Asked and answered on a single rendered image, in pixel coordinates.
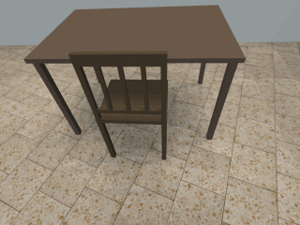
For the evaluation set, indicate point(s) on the chair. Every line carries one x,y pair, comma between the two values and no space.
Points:
142,102

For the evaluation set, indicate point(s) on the table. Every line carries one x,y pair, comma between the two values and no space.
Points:
189,34

